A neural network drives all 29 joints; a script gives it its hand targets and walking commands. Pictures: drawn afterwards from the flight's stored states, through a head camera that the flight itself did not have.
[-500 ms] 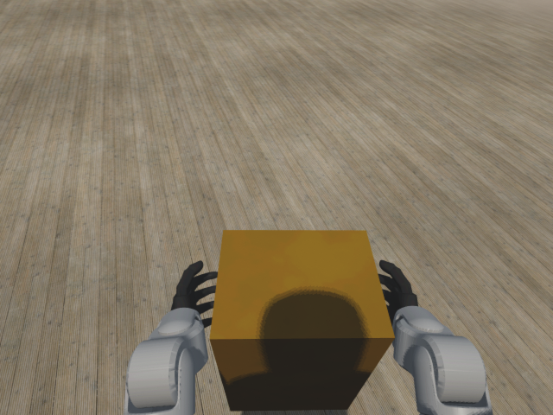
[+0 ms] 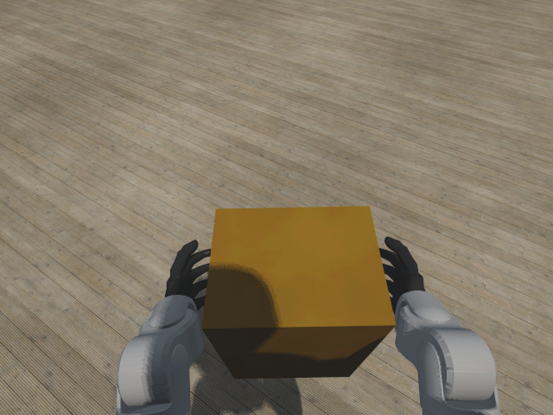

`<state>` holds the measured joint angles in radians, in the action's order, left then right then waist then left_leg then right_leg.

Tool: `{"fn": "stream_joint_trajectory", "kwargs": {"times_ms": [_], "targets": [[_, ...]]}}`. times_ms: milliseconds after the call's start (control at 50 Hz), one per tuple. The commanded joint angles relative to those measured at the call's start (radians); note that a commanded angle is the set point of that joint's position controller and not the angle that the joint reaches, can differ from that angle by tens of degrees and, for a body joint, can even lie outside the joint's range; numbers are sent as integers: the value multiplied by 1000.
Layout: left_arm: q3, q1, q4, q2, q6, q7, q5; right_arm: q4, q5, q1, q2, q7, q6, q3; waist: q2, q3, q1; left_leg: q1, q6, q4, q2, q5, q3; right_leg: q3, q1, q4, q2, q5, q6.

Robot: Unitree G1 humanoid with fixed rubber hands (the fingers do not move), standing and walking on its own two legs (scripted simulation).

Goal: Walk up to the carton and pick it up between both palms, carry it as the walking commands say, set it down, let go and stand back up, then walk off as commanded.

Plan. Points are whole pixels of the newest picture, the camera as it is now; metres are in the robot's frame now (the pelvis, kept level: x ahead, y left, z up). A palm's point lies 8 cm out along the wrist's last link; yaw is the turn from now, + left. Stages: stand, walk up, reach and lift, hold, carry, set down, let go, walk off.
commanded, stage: carry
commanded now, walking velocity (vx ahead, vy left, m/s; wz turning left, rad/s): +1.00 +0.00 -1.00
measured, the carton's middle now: (292, 305) +0.27 -0.01 +0.02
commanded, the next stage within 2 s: none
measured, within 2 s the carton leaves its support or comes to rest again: neither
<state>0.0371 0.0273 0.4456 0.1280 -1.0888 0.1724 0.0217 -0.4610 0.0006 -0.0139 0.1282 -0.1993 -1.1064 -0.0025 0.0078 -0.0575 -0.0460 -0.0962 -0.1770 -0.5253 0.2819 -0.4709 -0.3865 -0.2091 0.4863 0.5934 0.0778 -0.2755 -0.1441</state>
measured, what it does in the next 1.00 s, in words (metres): walks ahead, turning right: left foot, then right foot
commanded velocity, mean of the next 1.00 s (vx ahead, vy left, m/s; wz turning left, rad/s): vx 1.00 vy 0.00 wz -1.00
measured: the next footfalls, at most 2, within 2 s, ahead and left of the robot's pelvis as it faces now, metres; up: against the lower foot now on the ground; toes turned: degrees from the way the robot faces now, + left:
left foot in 0.30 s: +0.45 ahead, +0.15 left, +0.00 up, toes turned -13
right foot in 0.64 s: +0.64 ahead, -0.22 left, +0.00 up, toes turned -43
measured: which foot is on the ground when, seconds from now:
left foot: down 0.00-0.00, up 0.02-0.28, down 0.30-0.68, up 0.70-0.90, down 0.92-1.00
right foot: down 0.00-0.32, up 0.34-0.62, down 0.64-0.92, up 0.94-1.00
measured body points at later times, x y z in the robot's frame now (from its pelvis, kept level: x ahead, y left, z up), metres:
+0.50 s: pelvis +0.44 -0.01 +0.02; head +0.46 -0.02 +0.47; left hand +0.74 -0.07 +0.09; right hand +0.56 -0.29 +0.09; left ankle +0.41 +0.16 -0.71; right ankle +0.36 -0.05 -0.65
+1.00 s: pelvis +0.80 -0.28 +0.01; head +0.83 -0.31 +0.46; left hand +1.07 -0.44 +0.07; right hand +0.82 -0.58 +0.08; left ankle +0.91 -0.17 -0.71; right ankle +0.66 -0.19 -0.64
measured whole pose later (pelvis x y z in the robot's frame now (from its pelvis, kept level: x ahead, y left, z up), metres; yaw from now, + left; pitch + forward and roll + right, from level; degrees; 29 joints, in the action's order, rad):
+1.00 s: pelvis +0.80 -0.28 +0.01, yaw -59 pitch +5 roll +1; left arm 0.07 0.06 0.42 0.13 -1.09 0.20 -0.01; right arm -0.41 -0.03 -0.03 0.13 -0.17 -1.05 -0.01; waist -0.06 -0.02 0.01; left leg 0.30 -0.07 -0.57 0.13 -0.33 -0.17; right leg 0.01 0.32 1.02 0.10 -0.46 -0.11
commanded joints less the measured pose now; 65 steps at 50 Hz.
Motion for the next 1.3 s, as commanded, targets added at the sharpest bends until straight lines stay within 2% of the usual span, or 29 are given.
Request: {"fn": "stream_joint_trajectory", "kwargs": {"times_ms": [0, 20, 40, 100, 160, 220, 260, 300, 320, 380, 460, 540, 600, 620, 640, 660, 680, 740, 800, 880, 900, 920, 940, 1020, 1100, 1180, 1220, 1260, 1280], "targets": [[-612, 388, 133, 858, 4, -71, -248, -216, 301, -502, 794, 166, 41, -561, -15, -308, 107, 553, 42, -688, -129, 544, 83, 379, -778, -181, -60, 57, -155], [-613, 411, 120, 826, -8, -70, -248, -184, 267, -472, 775, 163, 30, -549, -174, -320, 74, 794, 34, -966, -266, -61, 187, 867, -895, -229, -297, 242, -294], [-630, 423, 130, 845, -14, -72, -271, -140, 251, -438, 776, 162, 26, -542, -117, -328, 65, 896, 52, -1109, -290, -147, 367, 1048, -894, -222, -372, 473, -385], [-707, 493, 168, 933, -19, -110, -357, -42, 204, -317, 871, 157, 42, -487, 96, -287, 45, 968, 59, -837, -146, -58, 504, 758, -826, -201, -307, 543, -215], [-716, 512, 113, 968, -16, -145, -364, -85, 166, -351, 878, 148, 76, -468, 0, -150, 18, 667, 70, -360, -113, -25, 482, 568, -439, -255, -256, 454, -121], [-703, 462, 116, 950, -7, -150, -362, -179, 163, -402, 860, 134, 91, -484, -164, -159, 13, 258, 58, 3, -237, 221, 300, 390, -236, -260, -161, 416, -73], [-666, 391, 102, 899, -10, -135, -315, -195, 191, -394, 842, 133, 81, -513, -60, -309, -39, -200, 53, 111, -254, 305, 221, 256, -19, 105, -61, 510, -32], [-647, 366, 113, 847, -19, -133, -292, -178, 192, -411, 804, 129, 69, -530, 309, -355, -30, -332, 132, 245, 128, 267, 699, 129, 219, 542, 52, -110, 41], [-653, 387, 117, 840, -23, -139, -314, -153, 200, -416, 814, 128, 65, -525, 331, -364, -5, -323, 192, 235, 221, 542, 908, 184, 211, 652, 27, -194, 51], [-633, 405, 90, 889, -19, -139, -302, -177, 251, -464, 897, 141, 67, -568, 142, -287, -14, -238, 226, 203, 213, 658, 669, 233, 262, 591, -112, -160, 47], [-562, 361, 24, 905, 2, -113, -211, -187, 302, -520, 909, 174, 60, -616, 173, -136, -9, -198, 173, 262, 191, 736, 402, 149, 299, 313, -143, -136, 41], [-532, 281, 21, 894, 12, -87, -182, -198, 325, -515, 872, 187, 42, -626, 211, -207, 43, -95, 82, 121, 78, 1450, 71, -51, -49, 50, 18, 39, 0], [-573, 383, 85, 900, 10, -79, -231, -233, 331, -514, 835, 186, 38, -585, 262, -280, 53, -10, 60, -179, 9, 1603, 7, -127, -328, -56, 159, 113, -19], [-587, 406, 102, 904, 6, -79, -245, -236, 326, -529, 815, 180, 35, -565, 172, -290, 90, 141, 58, -399, -18, 1375, 7, -55, -491, -152, 150, 169, -48], [-594, 418, 94, 903, -1, -83, -248, -219, 302, -537, 799, 173, 29, -549, 53, -294, 112, 417, 53, -613, -82, 760, 88, 207, -705, -141, 40, 151, -116], [-597, 465, 94, 862, -10, -83, -252, -190, 275, -503, 801, 166, 22, -536, -164, -289, 69, 699, 25, -922, -253, 5, 133, 733, -838, -192, -244, 296, -249], [-609, 460, 96, 883, -15, -84, -275, -156, 255, -472, 788, 166, 17, -531, -153, -360, 67, 830, 40, -1102, -304, -152, 327, 1030, -901, -197, -361, 461, -395], [-688, 529, 155, 971, -12, -117, -359, -59, 211, -361, 900, 158, 44, -482, 74, -345, 45, 910, 53, -893, -166, -106, 520, 783, -814, -168, -325, 630, -258], [-713, 531, 115, 1015, -2, -152, -364, -101, 177, -370, 918, 155, 87, -463, 25, -215, 14, 592, 66, -330, -106, -60, 516, 568, -412, -188, -247, 556, -127], [-702, 457, 128, 968, 11, -146, -353, -177, 174, -375, 897, 135, 106, -475, -59, -300, -20, -87, 51, 158, -263, 297, 251, 315, -83, -3, -85, 508, -67], [-684, 420, 121, 934, 7, -139, -325, -172, 180, -363, 879, 133, 100, -483, 98, -363, -48, -300, 76, 192, -119, 246, 365, 198, 84, 246, -23, 399, -29], [-675, 389, 123, 907, 0, -139, -313, -158, 179, -359, 846, 128, 95, -487, 325, -374, -29, -403, 149, 235, 127, 380, 696, 129, 276, 489, 57, -72, 15], [-671, 400, 115, 871, -6, -148, -327, -110, 172, -349, 838, 124, 89, -484, 372, -389, 1, -423, 227, 213, 256, 662, 937, 169, 296, 634, 32, -234, 38], [-602, 384, 68, 909, 12, -137, -283, -203, 252, -487, 905, 143, 92, -571, 76, -229, -9, -370, 189, 171, 190, 878, 575, 201, 403, 517, -114, -167, 42], [-535, 295, 31, 888, 22, -102, -196, -230, 302, -500, 886, 164, 73, -607, 155, -146, 11, -308, 120, 168, 143, 1286, 288, 52, 306, 266, -66, -44, 28], [-563, 299, 43, 887, 20, -76, -196, -216, 316, -449, 839, 180, 49, -562, 286, -258, 61, -64, 48, -151, -20, 1779, 42, -167, -278, -35, 192, 155, 11], [-591, 382, 81, 901, 12, -81, -221, -205, 297, -470, 808, 178, 43, -530, 163, -284, 122, 300, 66, -554, -60, 1264, 81, 18, -632, -122, 135, 222, -61], [-590, 438, 95, 874, 0, -80, -237, -140, 256, -420, 807, 174, 29, -504, -143, -355, 87, 785, 41, -1130, -320, -73, 233, 862, -952, -111, -336, 740, -366], [-601, 434, 120, 913, 2, -86, -270, -126, 258, -392, 834, 175, 36, -494, -94, -384, 69, 852, 44, -1205, -288, -154, 398, 921, -946, -120, -397, 910, -417]]}}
